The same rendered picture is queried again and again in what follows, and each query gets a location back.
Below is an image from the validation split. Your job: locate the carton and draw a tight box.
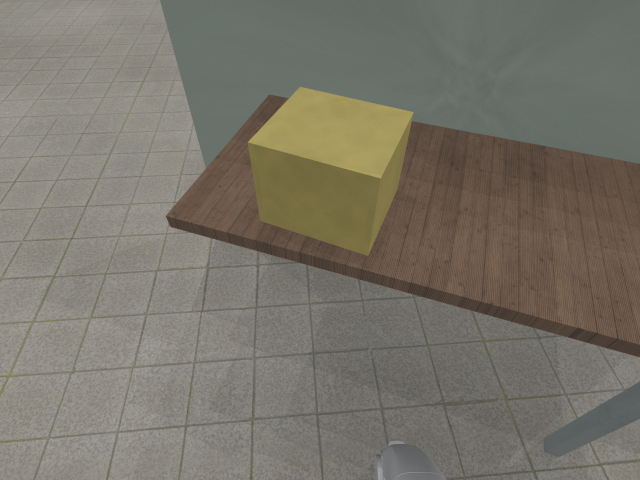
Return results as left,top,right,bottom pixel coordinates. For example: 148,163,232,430
248,87,414,256

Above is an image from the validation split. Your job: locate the table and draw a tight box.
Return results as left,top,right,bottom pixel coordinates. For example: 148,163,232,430
166,95,640,457

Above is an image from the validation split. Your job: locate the right robot thigh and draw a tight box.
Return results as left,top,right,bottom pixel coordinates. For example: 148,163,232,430
374,444,446,480

